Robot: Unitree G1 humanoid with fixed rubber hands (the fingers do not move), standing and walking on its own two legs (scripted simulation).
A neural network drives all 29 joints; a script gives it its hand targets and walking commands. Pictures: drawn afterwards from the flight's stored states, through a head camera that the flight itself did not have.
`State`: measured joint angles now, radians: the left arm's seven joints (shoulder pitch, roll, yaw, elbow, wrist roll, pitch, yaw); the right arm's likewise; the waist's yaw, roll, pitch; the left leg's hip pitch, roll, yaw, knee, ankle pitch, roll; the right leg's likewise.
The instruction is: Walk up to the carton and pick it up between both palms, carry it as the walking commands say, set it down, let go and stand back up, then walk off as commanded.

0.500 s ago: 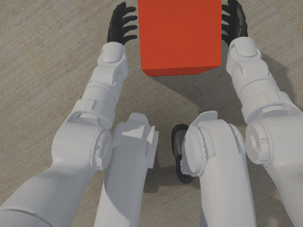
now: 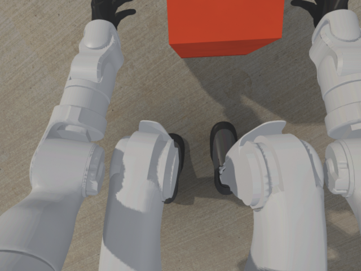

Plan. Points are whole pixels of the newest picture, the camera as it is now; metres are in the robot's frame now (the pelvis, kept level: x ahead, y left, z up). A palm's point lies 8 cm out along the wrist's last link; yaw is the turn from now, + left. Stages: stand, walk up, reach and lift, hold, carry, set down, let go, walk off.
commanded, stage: set down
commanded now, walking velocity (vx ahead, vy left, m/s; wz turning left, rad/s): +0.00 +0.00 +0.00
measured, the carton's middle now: out of the picture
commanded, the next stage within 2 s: let go in 1.32 s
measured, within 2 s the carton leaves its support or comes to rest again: neither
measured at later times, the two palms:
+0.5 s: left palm out of the picture +0.50 +0.12 -0.05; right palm out of the picture +0.49 -0.22 -0.05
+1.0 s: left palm out of the picture +0.50 +0.13 +0.10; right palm out of the picture +0.49 -0.22 +0.09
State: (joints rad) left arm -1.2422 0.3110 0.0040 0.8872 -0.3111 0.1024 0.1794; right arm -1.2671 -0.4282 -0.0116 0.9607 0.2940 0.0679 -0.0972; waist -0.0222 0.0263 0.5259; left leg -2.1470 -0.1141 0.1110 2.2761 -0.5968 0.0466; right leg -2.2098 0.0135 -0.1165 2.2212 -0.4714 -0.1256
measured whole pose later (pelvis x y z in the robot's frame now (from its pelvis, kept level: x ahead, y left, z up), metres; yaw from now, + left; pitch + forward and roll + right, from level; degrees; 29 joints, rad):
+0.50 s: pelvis -0.01 +0.00 +0.10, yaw -1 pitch +26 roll +2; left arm -1.12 0.18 0.18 0.50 -0.15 0.30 0.22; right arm -1.14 -0.34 -0.13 0.56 0.20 0.29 -0.11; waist -0.03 0.01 0.52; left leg -1.85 -0.11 0.07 1.97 -0.58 0.04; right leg -1.92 0.07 -0.07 1.92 -0.46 -0.09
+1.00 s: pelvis +0.00 +0.00 +0.22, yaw -2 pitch +23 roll +2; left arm -1.07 0.21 0.20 0.43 -0.13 0.38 0.16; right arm -1.08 -0.34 -0.15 0.48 0.18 0.37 -0.09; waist -0.03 0.00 0.52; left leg -1.47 -0.11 0.03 1.56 -0.48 0.03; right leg -1.53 0.08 -0.04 1.52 -0.39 -0.08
